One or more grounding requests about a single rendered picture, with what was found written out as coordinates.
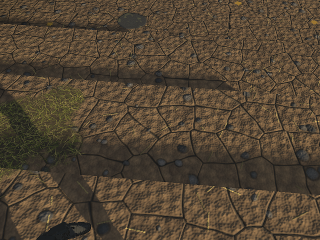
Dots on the robot left hand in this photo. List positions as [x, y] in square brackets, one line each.
[65, 231]

